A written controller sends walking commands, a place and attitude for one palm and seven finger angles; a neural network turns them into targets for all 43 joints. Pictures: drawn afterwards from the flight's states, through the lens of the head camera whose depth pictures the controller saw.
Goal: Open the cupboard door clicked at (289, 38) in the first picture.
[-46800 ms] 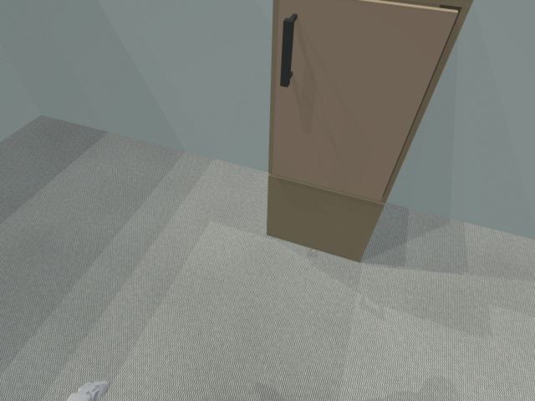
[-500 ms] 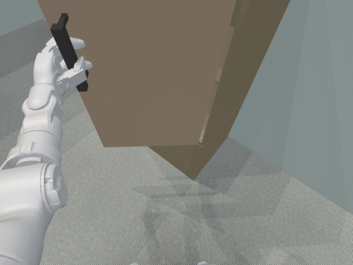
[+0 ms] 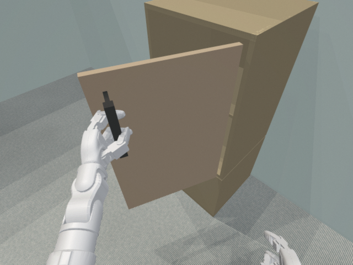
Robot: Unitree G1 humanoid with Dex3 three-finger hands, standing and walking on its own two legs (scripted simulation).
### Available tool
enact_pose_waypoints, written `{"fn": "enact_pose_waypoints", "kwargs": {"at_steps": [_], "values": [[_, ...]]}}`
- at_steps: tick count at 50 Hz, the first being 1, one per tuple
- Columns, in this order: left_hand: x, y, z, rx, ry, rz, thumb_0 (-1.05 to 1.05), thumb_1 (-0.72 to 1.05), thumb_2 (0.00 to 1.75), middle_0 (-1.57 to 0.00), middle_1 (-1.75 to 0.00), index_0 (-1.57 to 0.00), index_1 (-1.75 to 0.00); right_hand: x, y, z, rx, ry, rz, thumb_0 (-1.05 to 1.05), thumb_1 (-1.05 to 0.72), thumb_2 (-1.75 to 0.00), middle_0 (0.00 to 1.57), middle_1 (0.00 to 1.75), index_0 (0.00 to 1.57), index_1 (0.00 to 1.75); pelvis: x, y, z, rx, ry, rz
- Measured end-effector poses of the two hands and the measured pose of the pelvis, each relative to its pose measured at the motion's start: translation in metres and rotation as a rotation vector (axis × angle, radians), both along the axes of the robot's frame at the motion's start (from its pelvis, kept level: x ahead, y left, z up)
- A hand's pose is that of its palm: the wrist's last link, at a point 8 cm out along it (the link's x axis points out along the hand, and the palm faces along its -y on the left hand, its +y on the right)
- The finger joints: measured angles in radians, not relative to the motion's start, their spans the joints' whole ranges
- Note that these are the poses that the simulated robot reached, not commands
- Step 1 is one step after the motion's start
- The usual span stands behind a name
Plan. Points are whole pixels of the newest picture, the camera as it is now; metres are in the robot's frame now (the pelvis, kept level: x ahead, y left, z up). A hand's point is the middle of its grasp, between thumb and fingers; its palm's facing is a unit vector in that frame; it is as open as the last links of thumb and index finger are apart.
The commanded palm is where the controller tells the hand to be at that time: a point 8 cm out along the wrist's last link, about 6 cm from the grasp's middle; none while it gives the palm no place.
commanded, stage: pull the door open along its arc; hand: left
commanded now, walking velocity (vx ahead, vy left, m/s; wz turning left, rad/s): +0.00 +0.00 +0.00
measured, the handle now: (115, 126) +0.40 +0.16 +0.13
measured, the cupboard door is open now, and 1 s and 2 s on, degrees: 67 83 84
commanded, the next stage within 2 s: open thumb and fingers to let go in 0.32 s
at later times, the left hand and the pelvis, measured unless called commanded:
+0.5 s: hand (154, 166) +0.28 +0.06 +0.14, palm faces +0.40 -0.91 +0.00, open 6.1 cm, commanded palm +0.24 +0.11 +0.13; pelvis +0.00 -0.04 +0.00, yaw +5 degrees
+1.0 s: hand (142, 168) +0.27 +0.08 +0.14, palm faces +0.37 -0.93 +0.04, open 13.4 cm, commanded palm +0.23 +0.11 +0.13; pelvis -0.02 -0.02 +0.01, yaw +5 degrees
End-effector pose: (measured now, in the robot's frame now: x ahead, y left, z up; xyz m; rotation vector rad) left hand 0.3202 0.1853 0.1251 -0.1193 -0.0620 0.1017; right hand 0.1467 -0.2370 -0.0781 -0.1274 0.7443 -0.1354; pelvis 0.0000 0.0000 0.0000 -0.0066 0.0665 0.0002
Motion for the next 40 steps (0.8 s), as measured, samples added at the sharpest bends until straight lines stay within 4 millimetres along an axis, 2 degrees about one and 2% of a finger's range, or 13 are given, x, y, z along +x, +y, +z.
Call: {"fn": "enact_pose_waypoints", "kwargs": {"at_steps": [4,7,11,16,22,29,34,40], "values": [[-0.027,-0.021,0.002,-0.005,0.026,0.084,0.03,0.67,0.71,-0.36,-1.33,-0.35,-1.28,0.032,0.012,0.016,0.018,-0.076,0.067,0.01,-0.90,-0.90,0.20,0.30,0.20,0.30,-0.002,-0.007,0.002,0.007,-0.028,0.006],[-0.045,-0.036,0.005,0.021,0.052,0.128,0.03,0.66,0.71,-0.35,-1.30,-0.34,-1.29,0.047,0.019,0.025,0.035,-0.110,0.099,0.01,-0.90,-0.90,0.20,0.30,0.20,0.30,-0.002,-0.013,0.003,0.009,-0.048,0.010],[-0.065,-0.054,0.008,0.028,0.084,0.170,0.04,0.65,0.70,-0.35,-1.28,-0.35,-1.30,0.055,0.023,0.029,0.050,-0.112,0.124,0.01,-0.90,-0.90,0.20,0.30,0.20,0.30,0.001,-0.020,0.005,0.010,-0.073,0.017],[-0.080,-0.072,0.009,0.029,0.098,0.225,0.04,0.65,0.71,-0.35,-1.26,-0.35,-1.31,0.052,0.016,0.020,0.043,-0.058,0.144,0.01,-0.90,-0.90,0.21,0.30,0.20,0.30,0.003,-0.030,0.005,0.010,-0.094,0.033],[-0.085,-0.084,0.010,0.076,0.090,0.304,0.03,0.66,0.76,-0.33,-1.27,-0.32,-1.31,0.040,0.002,0.000,0.017,0.030,0.164,0.01,-0.90,-0.90,0.20,0.30,0.20,0.30,-0.001,-0.036,0.003,0.012,-0.107,0.066],[-0.072,-0.083,0.011,0.096,0.077,0.300,0.02,0.66,0.79,-0.36,-1.31,-0.35,-1.32,0.024,-0.008,-0.014,-0.010,0.110,0.149,0.01,-0.90,-0.90,0.20,0.30,0.20,0.30,-0.005,-0.040,0.004,0.020,-0.110,0.080],[-0.071,-0.078,0.011,0.076,0.073,0.285,0.02,0.48,0.72,-0.36,-1.30,-0.36,-1.30,0.021,-0.006,-0.013,-0.004,0.103,0.137,0.01,-0.90,-0.90,0.20,0.30,0.20,0.30,-0.003,-0.039,0.006,0.021,-0.111,0.074],[-0.082,-0.074,0.009,0.070,0.076,0.290,0.01,0.14,0.57,-0.34,-1.27,-0.34,-1.26,0.028,0.003,-0.005,0.002,0.059,0.145,0.01,-0.90,-0.90,0.20,0.30,0.20,0.30,-0.004,-0.032,0.006,0.017,-0.121,0.071]]}}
